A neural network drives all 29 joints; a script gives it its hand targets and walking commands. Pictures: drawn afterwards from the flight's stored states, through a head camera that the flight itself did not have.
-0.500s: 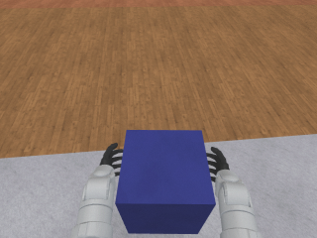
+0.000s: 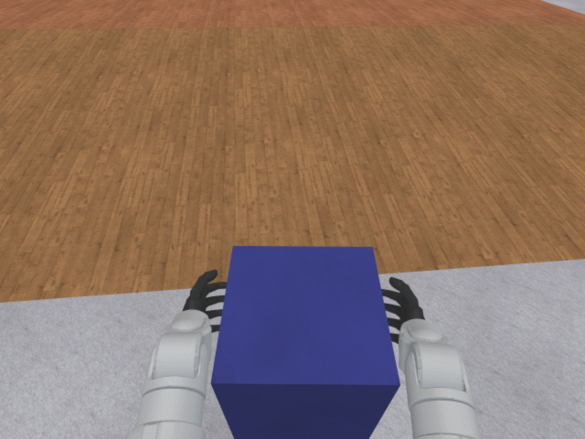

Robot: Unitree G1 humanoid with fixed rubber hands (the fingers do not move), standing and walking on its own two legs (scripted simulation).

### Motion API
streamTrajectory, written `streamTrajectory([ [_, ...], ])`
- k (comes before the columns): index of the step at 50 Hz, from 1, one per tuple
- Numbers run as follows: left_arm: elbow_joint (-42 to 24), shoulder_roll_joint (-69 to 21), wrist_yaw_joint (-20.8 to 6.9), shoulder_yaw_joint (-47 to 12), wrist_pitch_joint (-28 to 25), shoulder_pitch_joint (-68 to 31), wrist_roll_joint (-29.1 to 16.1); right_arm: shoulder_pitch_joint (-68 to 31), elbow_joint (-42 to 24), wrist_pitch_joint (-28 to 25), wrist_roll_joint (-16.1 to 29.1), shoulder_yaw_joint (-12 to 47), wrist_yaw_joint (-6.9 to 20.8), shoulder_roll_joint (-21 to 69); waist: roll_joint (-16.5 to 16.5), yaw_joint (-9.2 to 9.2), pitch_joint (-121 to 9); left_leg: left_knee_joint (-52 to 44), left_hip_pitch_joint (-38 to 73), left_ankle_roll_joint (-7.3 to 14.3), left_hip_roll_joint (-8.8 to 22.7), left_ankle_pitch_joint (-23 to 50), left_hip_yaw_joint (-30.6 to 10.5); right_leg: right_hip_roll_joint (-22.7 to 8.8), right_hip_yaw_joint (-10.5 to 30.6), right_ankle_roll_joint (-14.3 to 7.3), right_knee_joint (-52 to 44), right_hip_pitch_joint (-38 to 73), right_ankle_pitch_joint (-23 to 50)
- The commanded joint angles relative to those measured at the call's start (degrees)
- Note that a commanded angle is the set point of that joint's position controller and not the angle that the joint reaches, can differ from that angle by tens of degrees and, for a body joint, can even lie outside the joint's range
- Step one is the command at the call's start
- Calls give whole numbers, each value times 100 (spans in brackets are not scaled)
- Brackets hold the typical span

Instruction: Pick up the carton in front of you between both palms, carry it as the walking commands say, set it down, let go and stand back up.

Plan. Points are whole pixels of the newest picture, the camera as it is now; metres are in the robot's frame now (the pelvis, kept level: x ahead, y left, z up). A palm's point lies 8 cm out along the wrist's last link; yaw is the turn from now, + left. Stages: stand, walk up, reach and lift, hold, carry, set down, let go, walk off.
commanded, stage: hold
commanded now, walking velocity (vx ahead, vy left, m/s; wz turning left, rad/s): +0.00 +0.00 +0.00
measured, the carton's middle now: (301, 347) +0.29 +0.00 -0.04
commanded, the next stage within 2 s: carry in 0.52 s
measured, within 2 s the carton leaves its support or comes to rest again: neither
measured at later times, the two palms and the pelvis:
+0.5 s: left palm (193, 320) +0.28 +0.15 +0.05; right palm (415, 329) +0.28 -0.15 +0.05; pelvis -0.01 +0.00 +0.00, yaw +0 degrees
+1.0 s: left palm (205, 251) +0.39 +0.15 +0.07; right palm (401, 255) +0.39 -0.15 +0.08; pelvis +0.13 +0.00 -0.02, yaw +0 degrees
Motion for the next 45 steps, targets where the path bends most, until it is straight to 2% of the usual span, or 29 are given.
streamTrajectory([
  [1,-332,-5478,-1473,-3343,-101,-2677,-1596,-2834,-473,-174,1542,3239,1368,5436,22,-14,-1509,-215,492,-43,-418,1372,392,424,-402,50,-244,378,1407],
  [4,-620,-5433,-1433,-3511,61,-2595,-1707,-2747,-751,-4,1648,3402,1331,5373,21,-16,-1577,-272,617,-61,-413,1575,370,423,-382,56,-297,514,1606],
  [9,-319,-5180,-1410,-3106,268,-2538,-1457,-2692,-433,194,1432,3013,1333,5105,21,-13,-812,-431,345,-35,-385,690,434,402,-425,19,-447,249,686],
  [11,-273,-5231,-1443,-3081,265,-2698,-1460,-2858,-406,188,1430,2989,1366,5145,28,-18,-801,-425,323,-20,-373,527,446,390,-444,4,-447,212,535],
  [17,-249,-5383,-1498,-3130,200,-3097,-1506,-3276,-391,124,1481,3058,1427,5316,27,-5,-1064,-345,351,-4,-367,431,454,381,-465,2,-376,215,450],
  [25,-99,-5374,-1512,-3064,184,-3182,-1459,-3328,-221,112,1418,2970,1420,5326,4,-10,-1069,-338,343,2,-356,356,479,362,-463,8,-369,201,385],
  [26,-184,-5345,-1487,-3067,199,-3169,-1506,-3380,-287,128,1448,2998,1395,5294,-117,25,-1221,201,-349,100,594,-419,256,-595,-173,-51,106,-407,-402],
  [28,-409,-5332,-1422,-3196,226,-3124,-1606,-3339,-514,145,1570,3112,1335,5259,-125,22,-1235,136,-709,120,455,-2383,199,-555,60,-149,-211,-931,-2574],
  [29,-598,-5364,-1386,-3329,250,-3218,-1681,-3405,-700,168,1655,3240,1297,5281,-162,10,-1120,215,-942,123,436,-2819,257,-565,87,-184,-223,-1098,-3042],
  [32,-1140,-5334,-1256,-3726,407,-3150,-1919,-3359,-1235,329,1892,3637,1178,5294,-309,22,-1449,765,-999,85,400,-1687,657,-752,50,-328,-27,-1045,-2264],
  [33,-1365,-5312,-1200,-3911,498,-3073,-2013,-3292,-1454,419,1985,3811,1130,5289,-328,16,-1628,824,-976,99,425,-1595,686,-793,45,-378,44,-1030,-2235],
  [35,-1832,-5274,-1085,-4210,738,-3002,-2178,-3227,-1907,646,2127,4065,1023,5244,-79,-4,-1611,467,-930,197,669,-2083,400,-730,-174,-353,350,-1351,-2412],
  [36,-2053,-5247,-1026,-4331,874,-3029,-2258,-3194,-2088,777,2184,4135,967,5202,307,-33,-1474,63,-795,320,952,-2521,-26,-587,-475,-244,786,-1741,-2320],
  [37,-2261,-5209,-960,-4441,1019,-3048,-2340,-3087,-2248,914,2221,4185,896,5129,879,-68,-1347,-408,-533,510,1311,-2835,-600,-373,-950,-97,1472,-2197,-1897],
  [38,-2459,-5130,-897,-4535,1167,-3036,-2420,-2917,-2378,1049,2228,4199,808,5052,1309,-90,-1198,-651,-270,769,1687,-2714,-1110,-217,-1350,-17,1679,-2590,-1562],
  [39,-2656,-5066,-839,-4638,1305,-3001,-2511,-2735,-2534,1181,2224,4210,702,4983,1283,-100,-1041,-551,-317,914,1740,-2140,-1139,-278,-1424,-33,1236,-2569,-1495],
  [40,-2802,-5021,-771,-4706,1429,-2873,-2600,-2540,-2747,1315,2205,4189,589,4878,1040,-82,-1161,-293,-487,865,1604,-1566,-752,-282,-1487,-41,804,-2071,-1245],
  [41,-2909,-4943,-677,-4693,1544,-2605,-2613,-2387,-2993,1455,2225,4239,489,4810,732,-43,-1429,157,-627,705,1346,-1033,-85,-310,-1503,-57,462,-1407,-970],
  [42,-3005,-4911,-573,-4624,1670,-2346,-2599,-2194,-3173,1596,2265,4292,395,4769,377,-21,-1630,796,-905,519,1051,-432,542,-424,-1283,-92,279,-716,-750],
  [43,-3085,-4821,-451,-4541,1794,-1966,-2547,-2009,-3355,1738,2318,4343,304,4697,-325,43,-1758,1789,-1688,283,763,156,1103,-853,-587,-326,308,171,-302],
  [44,-3132,-4678,-316,-4417,1906,-1531,-2463,-1887,-3581,1880,2396,4390,222,4614,-1290,137,-1856,2748,-2808,17,491,-22,1585,-1503,289,-698,420,1083,1136],
  [45,-3242,-4624,-177,-4304,2010,-1178,-2360,-1835,-3803,2004,2488,4418,141,4514,-1776,241,-1622,2737,-3841,-78,288,-1669,1767,-1981,961,-1058,197,1658,2317],
])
